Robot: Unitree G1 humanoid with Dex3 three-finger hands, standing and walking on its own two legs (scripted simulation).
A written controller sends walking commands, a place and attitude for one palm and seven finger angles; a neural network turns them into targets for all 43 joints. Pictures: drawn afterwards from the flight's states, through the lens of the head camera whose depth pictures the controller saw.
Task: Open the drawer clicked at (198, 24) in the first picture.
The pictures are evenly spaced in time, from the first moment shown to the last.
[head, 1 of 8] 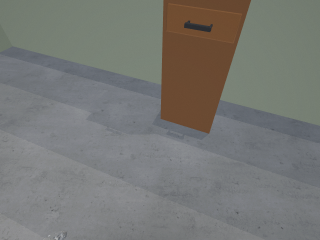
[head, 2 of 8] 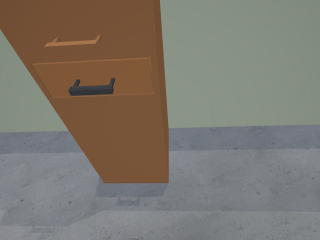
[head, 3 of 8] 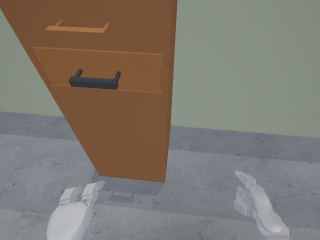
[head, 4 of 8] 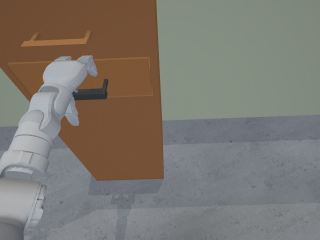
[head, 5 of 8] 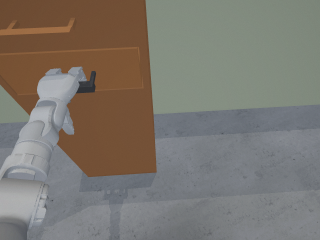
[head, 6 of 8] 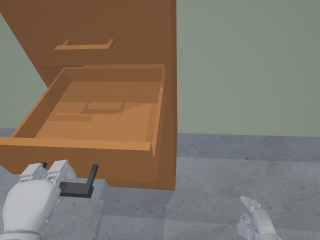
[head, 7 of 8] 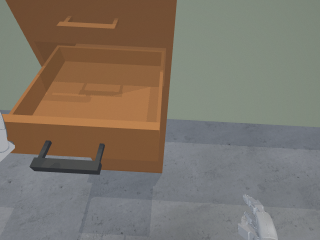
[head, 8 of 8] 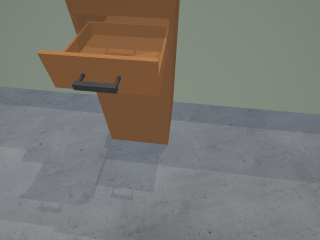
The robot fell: no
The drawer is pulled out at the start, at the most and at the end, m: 0.00 0.30 0.30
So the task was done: yes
